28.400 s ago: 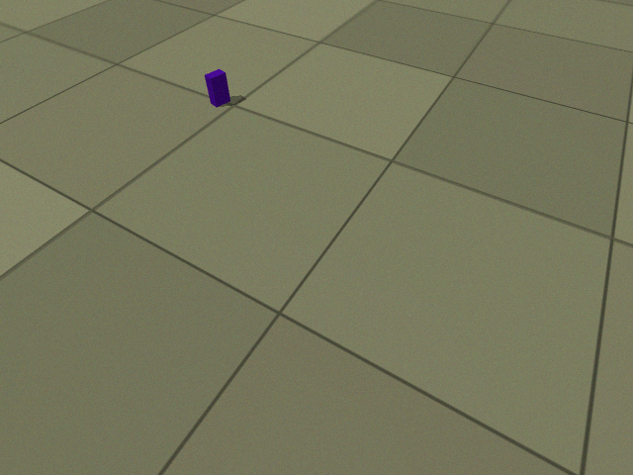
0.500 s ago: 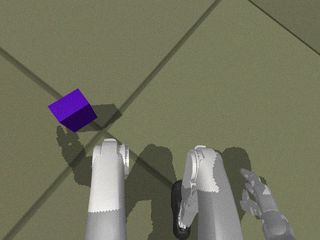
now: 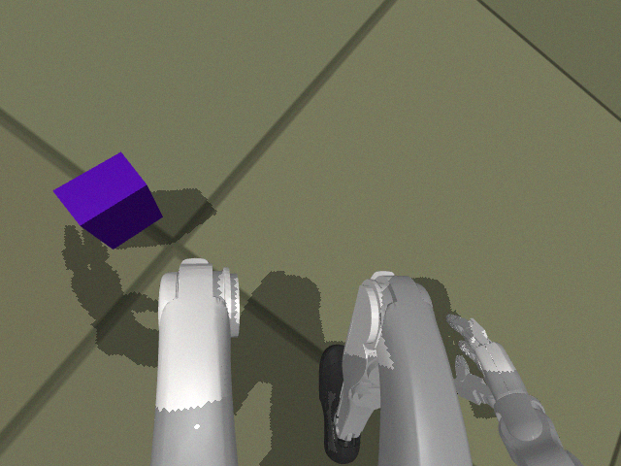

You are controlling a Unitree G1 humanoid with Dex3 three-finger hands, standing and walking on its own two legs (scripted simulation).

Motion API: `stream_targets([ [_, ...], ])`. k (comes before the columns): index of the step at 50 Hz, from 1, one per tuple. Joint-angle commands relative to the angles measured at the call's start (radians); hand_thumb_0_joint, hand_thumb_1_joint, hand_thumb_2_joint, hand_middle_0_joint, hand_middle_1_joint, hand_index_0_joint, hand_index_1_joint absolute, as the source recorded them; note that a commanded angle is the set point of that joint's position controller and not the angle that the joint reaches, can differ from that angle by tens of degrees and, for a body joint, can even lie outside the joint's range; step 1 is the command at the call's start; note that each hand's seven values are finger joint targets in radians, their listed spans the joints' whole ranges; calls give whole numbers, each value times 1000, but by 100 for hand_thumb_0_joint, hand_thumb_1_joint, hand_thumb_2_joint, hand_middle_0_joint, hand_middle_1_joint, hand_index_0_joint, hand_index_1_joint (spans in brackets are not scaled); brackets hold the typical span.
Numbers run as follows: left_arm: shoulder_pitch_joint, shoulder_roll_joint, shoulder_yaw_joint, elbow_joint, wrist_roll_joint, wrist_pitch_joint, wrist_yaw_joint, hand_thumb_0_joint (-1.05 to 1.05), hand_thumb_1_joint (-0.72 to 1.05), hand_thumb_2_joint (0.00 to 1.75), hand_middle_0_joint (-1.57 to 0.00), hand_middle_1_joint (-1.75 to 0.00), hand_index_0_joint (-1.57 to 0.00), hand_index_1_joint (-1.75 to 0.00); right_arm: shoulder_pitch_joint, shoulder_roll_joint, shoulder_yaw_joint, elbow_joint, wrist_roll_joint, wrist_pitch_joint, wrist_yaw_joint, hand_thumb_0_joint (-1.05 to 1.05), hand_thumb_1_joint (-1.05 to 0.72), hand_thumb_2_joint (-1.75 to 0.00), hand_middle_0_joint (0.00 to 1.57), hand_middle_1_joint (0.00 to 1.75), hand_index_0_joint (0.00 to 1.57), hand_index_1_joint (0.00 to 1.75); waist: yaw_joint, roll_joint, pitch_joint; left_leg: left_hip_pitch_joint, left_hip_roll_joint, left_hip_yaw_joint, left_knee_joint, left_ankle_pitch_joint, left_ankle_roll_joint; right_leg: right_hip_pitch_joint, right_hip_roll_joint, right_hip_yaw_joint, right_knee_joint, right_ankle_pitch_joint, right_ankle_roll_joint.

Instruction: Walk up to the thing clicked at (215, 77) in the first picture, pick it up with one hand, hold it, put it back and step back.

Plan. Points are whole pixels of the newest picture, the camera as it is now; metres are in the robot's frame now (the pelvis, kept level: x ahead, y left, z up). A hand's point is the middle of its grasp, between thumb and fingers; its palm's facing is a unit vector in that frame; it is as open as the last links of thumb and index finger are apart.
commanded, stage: approach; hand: left
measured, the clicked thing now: (116, 206) +0.42 +0.32 -0.27
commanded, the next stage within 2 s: close in in 0.20 s
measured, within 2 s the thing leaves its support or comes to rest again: neither
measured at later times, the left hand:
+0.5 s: hand (50, 251) +0.33 +0.38 -0.22, palm faces +0.39 -0.92 +0.06, open 17.5 cm
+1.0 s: hand (93, 236) +0.36 +0.33 -0.24, palm faces +0.43 -0.90 +0.03, open 17.6 cm
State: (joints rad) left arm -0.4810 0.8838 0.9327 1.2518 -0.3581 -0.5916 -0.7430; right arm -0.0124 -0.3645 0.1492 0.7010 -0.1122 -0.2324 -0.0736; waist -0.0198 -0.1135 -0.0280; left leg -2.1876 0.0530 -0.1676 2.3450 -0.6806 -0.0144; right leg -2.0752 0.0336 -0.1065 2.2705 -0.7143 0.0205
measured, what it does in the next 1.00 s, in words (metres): lowers itself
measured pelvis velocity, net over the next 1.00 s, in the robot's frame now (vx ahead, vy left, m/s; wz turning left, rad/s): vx -0.01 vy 0.01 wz -0.12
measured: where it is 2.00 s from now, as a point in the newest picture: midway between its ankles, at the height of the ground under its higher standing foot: (271, 423)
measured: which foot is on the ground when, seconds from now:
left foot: down 0.00-1.00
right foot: down 0.00-1.00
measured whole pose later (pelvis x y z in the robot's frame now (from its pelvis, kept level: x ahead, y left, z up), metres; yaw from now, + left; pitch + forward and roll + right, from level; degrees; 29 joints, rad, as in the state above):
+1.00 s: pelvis -0.01 +0.01 -0.08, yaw -7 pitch +12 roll -15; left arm -0.46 0.73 0.68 1.35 -0.23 -1.07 -0.21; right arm -0.16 -0.36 0.41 0.60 -0.31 -0.03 0.12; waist -0.14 -0.25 0.22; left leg -2.23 0.04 -0.35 2.68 -0.70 -0.01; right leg -2.07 0.10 -0.22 2.48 -0.67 0.06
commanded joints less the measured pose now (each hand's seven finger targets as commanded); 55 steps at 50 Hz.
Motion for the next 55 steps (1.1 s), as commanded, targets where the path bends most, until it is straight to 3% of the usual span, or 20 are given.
stream_targets([
  [1,-134,319,27,-104,-5,-131,21,0,-61,0,-10,-9,-11,-8,63,-257,-61,-53,-24,-13,-8,0,-91,-89,20,30,20,30,1,276,-542,456,12,53,-228,75,12,170,37,-63,-169,80,-58],
  [3,-132,389,67,-158,14,-166,47,0,-61,0,-11,-9,-12,-8,56,-263,-46,-55,-41,1,1,0,-92,-90,20,30,20,30,29,330,-588,487,15,56,-201,142,4,193,40,-65,-134,124,-59],
  [5,-81,405,78,-162,35,-192,70,0,-61,0,-11,-9,-13,-8,32,-268,-32,-67,-58,21,10,0,-92,-90,20,30,20,30,45,365,-585,497,20,52,-185,180,-1,192,44,-73,-108,142,-60],
  [8,-59,426,95,-217,43,-243,95,0,-61,0,-11,-10,-13,-9,6,-279,-13,-60,-81,50,18,0,-92,-90,20,30,20,30,39,420,-569,480,23,51,-161,191,-4,205,50,-84,-75,169,-59],
  [9,-30,373,67,-208,38,-257,95,0,-61,0,-11,-11,-13,-9,-8,-282,-3,-66,-87,58,24,0,-93,-90,20,30,20,30,24,420,-566,500,26,44,-156,212,-7,204,51,-94,-64,179,-58],
  [10,8,376,86,-204,37,-268,98,0,-61,0,-11,-11,-13,-10,-15,-288,-4,-66,-93,63,27,0,-93,-90,20,30,20,30,33,442,-565,518,31,38,-150,230,-11,197,54,-100,-52,191,-59],
  [14,-22,219,-25,-148,-3,-315,91,0,-61,0,-9,-13,-12,-10,-59,-300,26,-75,-107,82,39,0,-92,-90,20,30,20,30,-49,407,-498,480,38,1,-106,180,-11,158,58,-136,-22,176,-54],
  [15,-18,264,9,-115,-8,-321,101,0,-61,1,-9,-13,-12,-11,-44,-312,30,-63,-114,88,39,0,-92,-90,20,30,20,30,-62,387,-499,468,40,-5,-83,188,-8,180,61,-142,-19,194,-50],
  [18,-76,197,-70,-77,-18,-359,122,0,-61,0,-9,-13,-13,-9,-83,-315,65,-82,-125,98,46,0,-91,-89,20,30,20,30,-103,352,-436,419,44,-21,-55,135,-5,169,64,-159,-9,170,-47],
  [21,-63,216,-75,-42,3,-394,174,0,-61,1,-8,-12,-13,-8,-96,-319,87,-77,-143,112,56,0,-91,-89,20,30,20,30,-95,352,-405,401,44,-23,-37,123,-5,183,68,-166,-1,169,-45],
  [22,-83,186,-105,-45,11,-407,192,0,-61,1,-8,-11,-13,-7,-113,-320,92,-86,-145,115,61,0,-91,-89,20,30,20,30,-107,358,-384,393,44,-27,-42,96,-6,164,68,-174,2,152,-45],
  [24,-76,188,-80,-55,19,-425,243,0,-61,2,-8,-12,-13,-8,-105,-326,95,-79,-153,120,73,0,-91,-89,20,30,20,30,-99,376,-378,394,42,-26,-39,86,-9,185,70,-181,3,157,-41],
  [27,-45,137,-119,-84,51,-452,317,0,-61,3,-8,-11,-13,-7,-132,-327,99,-101,-163,131,95,0,-91,-89,20,30,20,30,-89,422,-352,405,41,-33,-58,83,-21,158,69,-194,29,156,-44],
  [28,-23,172,-96,-75,67,-456,344,0,-61,4,-7,-12,-12,-8,-124,-327,96,-88,-168,138,99,0,-90,-89,20,30,20,30,-84,446,-335,392,42,-33,-60,83,-21,155,68,-196,38,163,-46],
  [32,-18,112,-136,-109,97,-475,419,0,-61,3,-7,-11,-12,-7,-125,-323,95,-97,-182,160,124,0,-91,-90,20,30,20,30,-115,430,-320,372,40,-41,-53,83,-22,161,70,-202,40,178,-42],
  [34,-43,68,-188,-109,104,-488,439,0,-61,3,-7,-10,-12,-6,-144,-328,96,-116,-180,167,135,0,-91,-90,20,30,20,30,-138,408,-288,353,41,-52,-54,50,-20,138,70,-210,39,157,-42],
  [37,-66,34,-214,-97,102,-506,465,0,-61,2,-7,-9,-12,-5,-137,-332,101,-113,-188,175,146,0,-91,-89,20,30,20,30,-174,375,-299,350,36,-61,-32,55,-16,158,72,-215,35,174,-37],
  [42,-116,22,-255,-44,101,-531,502,0,-61,2,-7,-7,-12,-3,-151,-337,117,-124,-189,184,159,0,-90,-89,20,30,20,30,-189,318,-250,300,34,-72,-22,-14,-5,140,76,-220,23,129,-34],
  [48,-83,75,-216,-23,123,-554,551,0,-61,2,-8,-7,-12,-3,-148,-334,143,-140,-200,205,169,0,-90,-89,20,30,20,30,-154,358,-270,327,34,-73,-25,37,-14,184,82,-219,37,160,-37],
  [55,-101,71,-220,-64,144,-562,603,0,-61,6,-9,-3,-9,-3,-146,-338,154,-148,-208,225,180,0,-90,-90,20,30,20,30,-177,396,-273,337,36,-77,-24,69,-19,201,82,-224,43,195,-38],
])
